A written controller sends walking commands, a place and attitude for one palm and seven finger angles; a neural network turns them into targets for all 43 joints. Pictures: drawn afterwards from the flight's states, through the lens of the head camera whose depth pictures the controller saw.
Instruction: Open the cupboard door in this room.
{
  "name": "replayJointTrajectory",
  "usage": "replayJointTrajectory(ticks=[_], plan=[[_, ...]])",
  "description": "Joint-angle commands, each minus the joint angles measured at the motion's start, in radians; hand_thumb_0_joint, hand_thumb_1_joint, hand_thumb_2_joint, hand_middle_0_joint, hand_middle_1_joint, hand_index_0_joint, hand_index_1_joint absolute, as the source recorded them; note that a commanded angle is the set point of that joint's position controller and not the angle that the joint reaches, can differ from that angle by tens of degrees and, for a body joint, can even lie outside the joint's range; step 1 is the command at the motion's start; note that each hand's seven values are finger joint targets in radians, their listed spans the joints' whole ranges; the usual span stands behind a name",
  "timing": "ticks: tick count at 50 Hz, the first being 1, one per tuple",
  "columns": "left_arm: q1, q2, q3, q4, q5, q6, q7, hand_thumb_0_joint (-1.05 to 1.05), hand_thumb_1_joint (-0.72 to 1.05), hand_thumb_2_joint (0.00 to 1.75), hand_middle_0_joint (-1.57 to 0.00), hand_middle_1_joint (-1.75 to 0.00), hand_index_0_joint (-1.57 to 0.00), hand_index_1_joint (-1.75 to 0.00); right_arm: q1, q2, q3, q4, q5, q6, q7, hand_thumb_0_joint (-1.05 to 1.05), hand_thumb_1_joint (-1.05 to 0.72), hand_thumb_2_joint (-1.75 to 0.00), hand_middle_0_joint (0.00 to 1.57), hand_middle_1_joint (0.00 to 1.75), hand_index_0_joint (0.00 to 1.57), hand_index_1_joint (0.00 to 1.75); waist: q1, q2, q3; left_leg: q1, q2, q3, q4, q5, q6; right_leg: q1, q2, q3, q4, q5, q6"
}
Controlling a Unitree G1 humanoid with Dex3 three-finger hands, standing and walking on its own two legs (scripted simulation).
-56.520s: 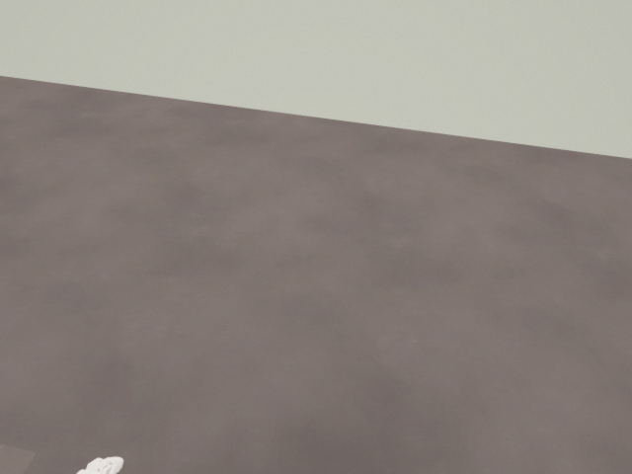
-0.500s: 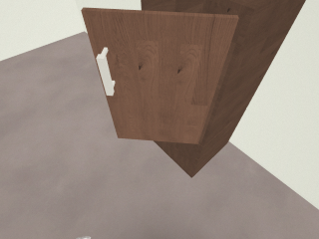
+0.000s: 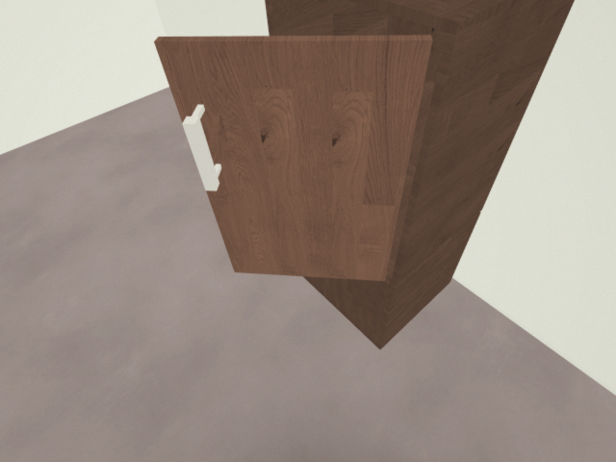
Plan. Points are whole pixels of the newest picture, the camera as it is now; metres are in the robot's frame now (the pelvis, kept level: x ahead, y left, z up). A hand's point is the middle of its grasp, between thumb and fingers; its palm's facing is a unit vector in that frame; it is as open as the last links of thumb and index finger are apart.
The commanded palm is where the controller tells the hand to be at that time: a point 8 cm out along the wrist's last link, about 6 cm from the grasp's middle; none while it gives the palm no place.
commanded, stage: look again from close up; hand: left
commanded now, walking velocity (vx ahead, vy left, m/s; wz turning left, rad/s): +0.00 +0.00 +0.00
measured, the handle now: (205, 149) +0.58 +0.21 +0.09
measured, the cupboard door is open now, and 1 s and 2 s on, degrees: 43 43 43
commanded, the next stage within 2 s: raise the hand with hooked fingers in 0.62 s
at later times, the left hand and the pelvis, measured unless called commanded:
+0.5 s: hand out of the picture +0.04 +0.17 -0.16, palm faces +0.02 -0.97 -0.25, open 7.3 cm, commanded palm none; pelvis +0.01 -0.02 +0.00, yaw +1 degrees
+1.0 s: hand (184, 388) +0.20 +0.17 +0.01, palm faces +0.06 -1.00 -0.02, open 7.8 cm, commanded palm +0.13 +0.24 -0.04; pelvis -0.01 -0.01 -0.03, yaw +3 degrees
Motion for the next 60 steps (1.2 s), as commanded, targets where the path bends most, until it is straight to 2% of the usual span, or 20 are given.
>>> replayJointTrajectory(ticks=[1,16,35,36,37,38,39,40,41,42,43,44,45,46,48,49,51,54,57,60], plan=[[-0.005,0.14,0.031,-0.042,-0.003,-0.032,0.001,0.0,0.9,0.9,-0.2,-0.3,-0.2,-0.3,0.082,-0.066,-0.008,-0.002,0.004,-0.021,-0.002,0.0,-0.9,-0.9,0.2,0.3,0.2,0.3,-0.019,-0.07,0.006,0.025,0.061,-0.096,-0.115,0.064,0.038,-0.019,-0.099,0.141,-0.171,0.109,-0.024],[0.006,0.132,0.033,0.025,-0.007,-0.04,0.003,0.0,0.9,0.9,-0.2,-0.3,-0.2,-0.3,0.142,-0.049,0.01,0.114,0.004,-0.03,-0.009,0.0,-0.9,-0.9,0.2,0.3,0.2,0.3,-0.003,-0.055,0.014,0.013,0.073,-0.09,-0.141,0.122,0.024,0.065,-0.107,0.109,-0.166,0.218,-0.033],[0.033,0.114,0.035,0.055,-0.005,-0.046,0.006,0.0,0.9,0.9,-0.2,-0.3,-0.2,-0.3,0.152,-0.035,0.004,0.143,0.006,-0.03,-0.018,0.0,-0.9,-0.9,0.2,0.3,0.2,0.3,-0.008,-0.056,0.012,0.05,0.078,-0.082,-0.125,0.182,0.019,0.071,-0.104,0.104,-0.161,0.337,-0.035],[0.17,0.133,0.044,0.103,0.0,-0.057,0.047,0.0,0.9,0.9,-0.2,-0.3,-0.2,-0.3,0.013,-0.083,-0.012,0.071,0.021,-0.029,-0.008,0.0,-0.9,-0.9,0.2,0.3,0.2,0.3,0.056,-0.163,0.018,-0.093,0.083,-0.023,0.135,0.091,-0.008,0.133,-0.19,0.189,-0.168,0.847,0.056],[-0.61,0.363,0.127,-1.386,-0.215,-0.294,0.011,0.0,0.88,0.89,-0.2,-0.32,-0.2,-0.32,0.012,-0.253,-0.014,-0.281,0.067,-0.202,-0.058,0.0,-0.9,-0.9,0.2,0.3,0.2,0.3,-0.071,-0.005,-0.441,0.104,-0.043,-0.078,-0.033,0.253,0.052,0.235,-0.118,0.156,-0.081,0.702,0.0],[-0.156,0.318,0.164,-1.138,-0.126,-0.255,0.053,0.0,0.85,0.88,-0.2,-0.33,-0.2,-0.33,-0.028,-0.177,-0.018,-0.222,0.045,-0.276,-0.09,0.0,-0.9,-0.9,0.2,0.3,0.2,0.3,0.013,0.214,-0.481,0.156,-0.034,-0.061,-0.059,0.407,0.062,0.234,-0.05,0.09,-0.033,0.489,-0.029],[0.119,0.086,0.045,-1.017,-0.164,-0.129,0.077,0.0,0.83,0.87,-0.21,-0.34,-0.21,-0.34,-0.045,-0.126,-0.019,-0.244,0.063,-0.308,-0.083,0.0,-0.9,-0.9,0.2,0.3,0.2,0.3,0.008,0.223,-0.288,0.071,-0.017,-0.097,-0.058,0.426,0.027,0.12,-0.035,0.025,-0.056,0.345,-0.023],[0.083,0.011,0.015,-0.976,-0.196,-0.128,0.051,0.0,0.81,0.86,-0.21,-0.36,-0.21,-0.36,-0.02,-0.147,-0.016,-0.214,0.076,-0.319,-0.084,0.0,-0.9,-0.9,0.2,0.3,0.2,0.3,-0.039,0.003,-0.131,0.019,-0.011,-0.102,-0.016,0.39,0.038,0.02,-0.024,-0.01,-0.071,0.345,0.003],[0.009,0.074,0.075,-1.024,-0.21,-0.18,0.023,0.0,0.78,0.85,-0.21,-0.37,-0.21,-0.37,-0.032,-0.177,-0.041,-0.267,0.065,-0.34,-0.08,0.0,-0.9,-0.9,0.2,0.3,0.2,0.3,-0.058,-0.117,-0.05,-0.036,-0.024,-0.111,0.038,0.313,0.05,-0.074,-0.026,-0.018,-0.064,0.325,0.023],[0.027,0.118,0.137,-0.994,-0.207,-0.238,-0.013,0.0,0.76,0.84,-0.21,-0.39,-0.21,-0.39,-0.004,-0.198,-0.058,-0.283,0.044,-0.35,-0.075,0.0,-0.9,-0.9,0.2,0.3,0.2,0.3,-0.063,-0.209,-0.114,-0.081,-0.035,-0.101,0.085,0.257,0.051,-0.114,-0.031,-0.029,-0.042,0.284,0.04],[0.146,0.073,0.146,-0.922,-0.214,-0.292,-0.059,0.0,0.74,0.83,-0.21,-0.4,-0.21,-0.4,-0.008,-0.187,-0.064,-0.314,0.031,-0.357,-0.067,0.0,-0.9,-0.9,0.2,0.3,0.2,0.3,-0.03,-0.274,-0.123,-0.163,-0.04,-0.108,0.116,0.219,0.042,-0.133,-0.033,-0.035,0.003,0.273,0.05],[0.275,0.058,0.158,-0.864,-0.223,-0.346,-0.117,0.0,0.71,0.82,-0.21,-0.42,-0.21,-0.42,-0.03,-0.182,-0.07,-0.36,0.038,-0.366,-0.048,0.0,-0.9,-0.9,0.2,0.3,0.2,0.3,0.022,-0.198,-0.122,-0.213,-0.054,-0.102,0.145,0.214,0.029,-0.126,-0.035,-0.031,0.057,0.278,0.037],[0.343,0.015,0.135,-0.846,-0.236,-0.409,-0.18,0.0,0.69,0.81,-0.22,-0.43,-0.22,-0.43,-0.044,-0.172,-0.068,-0.398,0.033,-0.365,-0.031,0.0,-0.9,-0.9,0.2,0.3,0.2,0.3,0.044,-0.241,-0.146,-0.276,-0.063,-0.095,0.182,0.202,0.017,-0.133,-0.033,-0.033,0.112,0.282,0.033],[0.357,0.019,0.147,-0.819,-0.251,-0.476,-0.243,0.0,0.67,0.8,-0.22,-0.45,-0.22,-0.45,-0.065,-0.174,-0.073,-0.425,0.034,-0.361,-0.017,0.0,-0.9,-0.9,0.2,0.3,0.2,0.3,0.051,-0.264,-0.127,-0.355,-0.067,-0.091,0.228,0.166,0.008,-0.166,-0.036,-0.013,0.153,0.28,0.033],[0.321,0.084,0.194,-0.836,-0.264,-0.609,-0.373,0.0,0.62,0.78,-0.22,-0.48,-0.22,-0.48,-0.086,-0.188,-0.083,-0.479,0.035,-0.356,0.006,0.0,-0.9,-0.9,0.2,0.3,0.2,0.3,0.046,-0.259,-0.173,-0.468,-0.078,-0.086,0.323,0.105,0.002,-0.196,-0.053,0.046,0.218,0.267,0.03],[0.313,0.152,0.245,-0.808,-0.264,-0.644,-0.446,0.0,0.6,0.77,-0.22,-0.5,-0.22,-0.5,-0.079,-0.203,-0.089,-0.503,0.037,-0.346,0.017,0.0,-0.9,-0.9,0.2,0.3,0.2,0.3,0.049,-0.2,-0.183,-0.489,-0.082,-0.087,0.369,0.098,0.001,-0.197,-0.067,0.093,0.245,0.272,0.019],[0.261,0.19,0.281,-0.914,-0.297,-0.615,-0.502,0.0,0.55,0.75,-0.22,-0.53,-0.22,-0.53,-0.105,-0.207,-0.088,-0.582,0.053,-0.321,0.015,0.0,-0.9,-0.9,0.2,0.3,0.2,0.3,0.07,-0.13,-0.289,-0.505,-0.091,-0.059,0.395,0.079,0.016,-0.19,-0.067,0.108,0.253,0.174,0.014],[0.09,0.193,0.267,-1.107,-0.351,-0.525,-0.481,0.0,0.48,0.72,-0.23,-0.57,-0.23,-0.57,-0.102,-0.206,-0.071,-0.657,0.059,-0.289,-0.005,0.0,-0.9,-0.9,0.2,0.3,0.2,0.3,0.037,-0.075,-0.293,-0.492,-0.085,-0.069,0.415,0.026,0.031,-0.271,-0.039,0.098,0.24,-0.005,0.016],[-0.001,0.172,0.227,-1.29,-0.321,-0.515,-0.401,0.0,0.41,0.69,-0.24,-0.62,-0.24,-0.62,-0.041,-0.185,-0.056,-0.654,0.052,-0.279,-0.016,0.0,-0.9,-0.9,0.2,0.3,0.2,0.3,-0.005,0.043,-0.316,-0.407,-0.052,-0.105,0.409,0.06,0.037,-0.337,-0.002,0.011,0.298,0.052,0.004],[-0.117,0.19,0.175,-1.377,-0.275,-0.515,-0.367,0.0,0.34,0.66,-0.24,-0.66,-0.24,-0.66,-0.015,-0.193,-0.031,-0.631,0.041,-0.28,-0.028,0.0,-0.9,-0.9,0.2,0.3,0.2,0.3,-0.048,0.061,-0.31,-0.387,-0.031,-0.145,0.412,0.054,0.041,-0.399,0.013,-0.02,0.322,0.038,-0.001]])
